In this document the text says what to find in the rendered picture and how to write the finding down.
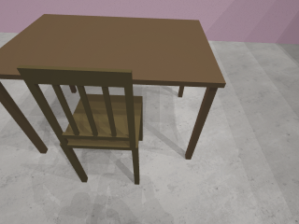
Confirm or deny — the chair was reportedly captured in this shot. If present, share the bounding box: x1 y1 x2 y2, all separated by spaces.
17 64 143 185

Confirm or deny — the table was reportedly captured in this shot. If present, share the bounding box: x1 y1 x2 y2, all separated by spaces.
0 14 226 160

